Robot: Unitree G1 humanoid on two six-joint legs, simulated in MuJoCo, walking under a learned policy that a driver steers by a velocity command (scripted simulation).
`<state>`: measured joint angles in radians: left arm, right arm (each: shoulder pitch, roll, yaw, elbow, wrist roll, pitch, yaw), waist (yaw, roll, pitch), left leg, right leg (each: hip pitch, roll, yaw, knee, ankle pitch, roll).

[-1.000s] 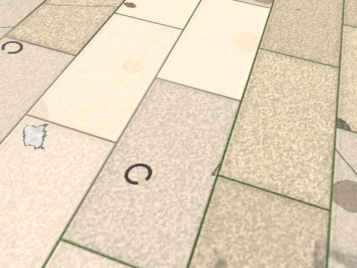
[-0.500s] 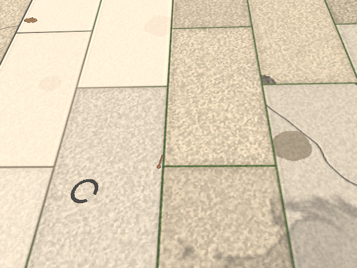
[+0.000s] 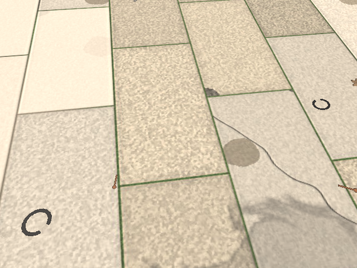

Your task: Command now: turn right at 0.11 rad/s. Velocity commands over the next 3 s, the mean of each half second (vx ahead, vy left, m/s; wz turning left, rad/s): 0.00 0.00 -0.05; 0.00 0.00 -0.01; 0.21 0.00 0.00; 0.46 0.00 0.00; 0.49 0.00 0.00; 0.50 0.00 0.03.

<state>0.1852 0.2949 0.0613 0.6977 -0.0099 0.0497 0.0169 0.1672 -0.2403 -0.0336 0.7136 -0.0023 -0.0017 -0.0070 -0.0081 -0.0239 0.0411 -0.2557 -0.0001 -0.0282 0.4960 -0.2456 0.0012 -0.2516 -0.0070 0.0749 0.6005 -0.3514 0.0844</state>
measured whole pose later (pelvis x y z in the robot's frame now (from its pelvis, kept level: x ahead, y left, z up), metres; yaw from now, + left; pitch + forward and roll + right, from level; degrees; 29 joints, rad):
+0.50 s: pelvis +0.00 -0.03 +0.00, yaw +0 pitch -2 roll +0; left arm 0.22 0.23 0.02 0.79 0.01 0.00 0.01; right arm 0.21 -0.26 -0.04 0.87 -0.01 0.00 -0.03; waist -0.01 0.00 0.03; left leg -0.21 0.04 -0.04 0.50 -0.26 -0.06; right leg -0.17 0.03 0.05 0.52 -0.32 -0.01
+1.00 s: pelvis +0.00 -0.03 +0.00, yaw +0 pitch -2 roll +0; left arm 0.26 0.22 0.02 0.97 0.00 -0.01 0.03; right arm 0.23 -0.23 -0.04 1.04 0.00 0.01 -0.05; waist -0.01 0.00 0.04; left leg -0.20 0.04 -0.05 0.48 -0.25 -0.06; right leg -0.15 0.03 0.05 0.49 -0.30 -0.01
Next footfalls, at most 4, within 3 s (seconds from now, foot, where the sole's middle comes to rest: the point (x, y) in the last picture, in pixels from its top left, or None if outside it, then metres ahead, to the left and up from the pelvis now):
0.02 right None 0.02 -0.14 -0.77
1.80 right None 0.43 -0.12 -0.77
2.34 left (152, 202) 0.75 0.11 -0.77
2.92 right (204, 143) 1.06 -0.12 -0.77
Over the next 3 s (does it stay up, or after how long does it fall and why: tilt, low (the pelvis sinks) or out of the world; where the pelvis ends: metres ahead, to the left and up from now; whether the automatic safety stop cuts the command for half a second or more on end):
stays up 0.93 -0.02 -0.01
